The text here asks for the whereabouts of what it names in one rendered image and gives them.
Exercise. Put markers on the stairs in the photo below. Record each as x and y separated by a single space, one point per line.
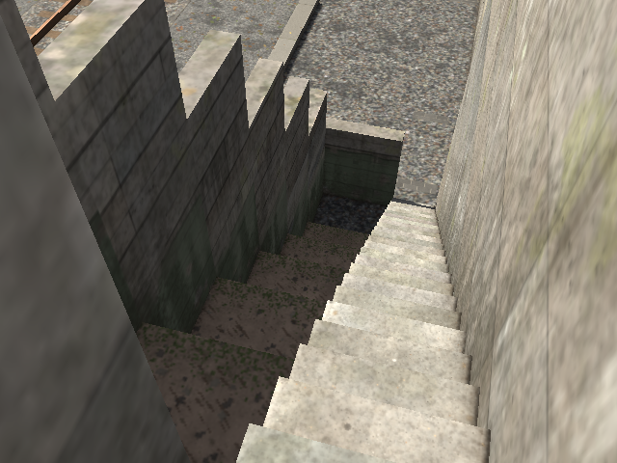
384 377

